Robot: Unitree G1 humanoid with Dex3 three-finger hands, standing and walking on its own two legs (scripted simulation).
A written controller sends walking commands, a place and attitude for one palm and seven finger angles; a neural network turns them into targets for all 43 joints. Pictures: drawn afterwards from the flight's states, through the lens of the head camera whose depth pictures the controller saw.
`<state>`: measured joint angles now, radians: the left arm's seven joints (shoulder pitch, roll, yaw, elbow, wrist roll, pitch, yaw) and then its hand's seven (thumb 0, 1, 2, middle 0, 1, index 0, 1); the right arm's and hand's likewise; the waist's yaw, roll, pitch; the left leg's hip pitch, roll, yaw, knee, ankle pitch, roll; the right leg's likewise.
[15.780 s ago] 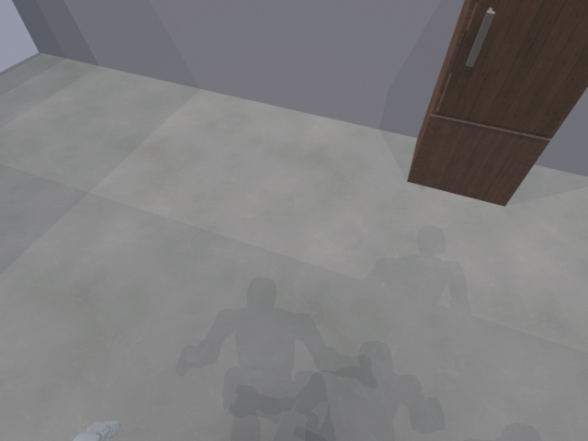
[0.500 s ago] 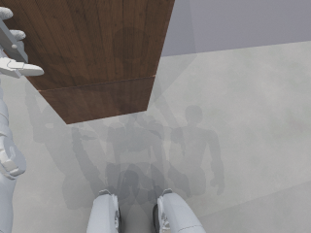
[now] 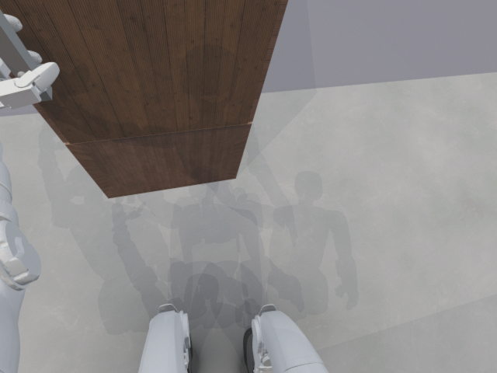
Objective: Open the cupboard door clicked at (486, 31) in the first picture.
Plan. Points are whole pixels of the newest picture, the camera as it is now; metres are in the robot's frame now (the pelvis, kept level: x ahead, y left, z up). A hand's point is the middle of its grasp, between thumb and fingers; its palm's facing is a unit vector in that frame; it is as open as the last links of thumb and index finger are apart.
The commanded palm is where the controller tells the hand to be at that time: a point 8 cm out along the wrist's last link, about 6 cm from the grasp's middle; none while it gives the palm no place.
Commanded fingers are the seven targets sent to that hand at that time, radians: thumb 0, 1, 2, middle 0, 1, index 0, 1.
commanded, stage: close the thumb around the handle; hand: left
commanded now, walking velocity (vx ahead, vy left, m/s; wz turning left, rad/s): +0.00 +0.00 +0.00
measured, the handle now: (13, 40) +0.58 +0.29 +0.07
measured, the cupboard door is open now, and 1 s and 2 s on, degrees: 0 19 40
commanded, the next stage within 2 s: pull the door open along its arc in 0.26 s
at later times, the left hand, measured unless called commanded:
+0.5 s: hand (29, 79) +0.52 +0.26 +0.07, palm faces +0.15 -0.99 -0.01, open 6.5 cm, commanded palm +0.49 +0.29 +0.07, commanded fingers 0.00 0.90 0.90 -0.40 -1.35 -0.40 -1.35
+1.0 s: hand (75, 147) +0.42 +0.20 +0.07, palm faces +0.51 -0.86 +0.07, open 6.4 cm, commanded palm +0.35 +0.22 +0.07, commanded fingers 0.00 0.90 0.90 -0.40 -1.35 -0.40 -1.35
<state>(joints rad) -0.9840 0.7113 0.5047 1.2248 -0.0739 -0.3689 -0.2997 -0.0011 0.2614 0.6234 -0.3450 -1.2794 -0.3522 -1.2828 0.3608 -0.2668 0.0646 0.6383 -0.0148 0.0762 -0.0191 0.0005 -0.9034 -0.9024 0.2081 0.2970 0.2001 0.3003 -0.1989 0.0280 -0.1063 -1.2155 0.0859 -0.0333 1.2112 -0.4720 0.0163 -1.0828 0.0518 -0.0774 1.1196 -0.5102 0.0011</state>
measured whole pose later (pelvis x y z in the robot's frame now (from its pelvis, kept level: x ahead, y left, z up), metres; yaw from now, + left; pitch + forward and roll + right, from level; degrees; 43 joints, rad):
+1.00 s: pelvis +0.01 +0.00 +0.02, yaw +2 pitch +20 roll -2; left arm -0.41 0.10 0.29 0.63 -0.06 -0.42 0.35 0.01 0.66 0.81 -0.31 -1.32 -0.31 -1.28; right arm 0.27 -0.22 0.00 0.60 -0.05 0.06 0.05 0.00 -0.91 -0.90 0.21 0.30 0.20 0.30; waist -0.07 0.02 -0.18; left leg -0.98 0.06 0.02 1.10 -0.46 0.01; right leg -0.89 0.02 -0.03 1.07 -0.52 0.00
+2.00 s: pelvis +0.01 -0.04 +0.03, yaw +5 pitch +16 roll +0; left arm -0.08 -0.07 -0.05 0.40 0.05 -0.43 0.57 0.01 -0.17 0.44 -0.32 -1.24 -0.32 -1.23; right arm 0.20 -0.19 -0.03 0.63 -0.08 0.03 0.02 0.01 -0.90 -0.90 0.21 0.30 0.20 0.30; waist 0.00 0.02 -0.16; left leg -0.89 0.03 -0.03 1.06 -0.44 -0.04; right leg -0.80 0.00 -0.08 1.08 -0.56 -0.05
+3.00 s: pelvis +0.00 -0.01 +0.02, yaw +3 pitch +14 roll -1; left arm 0.14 0.07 -0.11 0.17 -0.07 -0.43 0.08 -0.01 -0.50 0.30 -0.20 -0.35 -0.21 -0.33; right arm 0.23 -0.20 0.01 0.51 -0.01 0.02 0.02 0.01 -0.90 -0.90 0.21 0.30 0.20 0.30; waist -0.01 0.02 -0.14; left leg -0.89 0.03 0.01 1.10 -0.46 0.00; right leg -0.81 0.00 -0.04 1.10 -0.54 -0.01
